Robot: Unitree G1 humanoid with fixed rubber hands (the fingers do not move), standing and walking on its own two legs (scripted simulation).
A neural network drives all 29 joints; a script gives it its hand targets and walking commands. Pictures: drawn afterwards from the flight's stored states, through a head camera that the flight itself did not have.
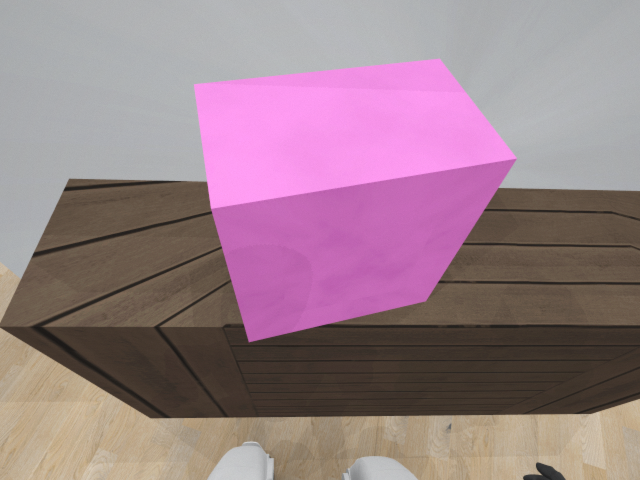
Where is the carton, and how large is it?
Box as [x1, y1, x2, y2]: [194, 59, 516, 341]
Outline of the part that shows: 439,59 194,84 211,210 249,341 424,301 427,298 516,159 505,143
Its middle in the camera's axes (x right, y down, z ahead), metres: +0.02 -0.03 +0.49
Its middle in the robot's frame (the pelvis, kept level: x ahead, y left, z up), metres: +0.40 -0.02 +0.08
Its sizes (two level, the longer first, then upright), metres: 0.274 0.166 0.297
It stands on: a pedestal, 0.69 m high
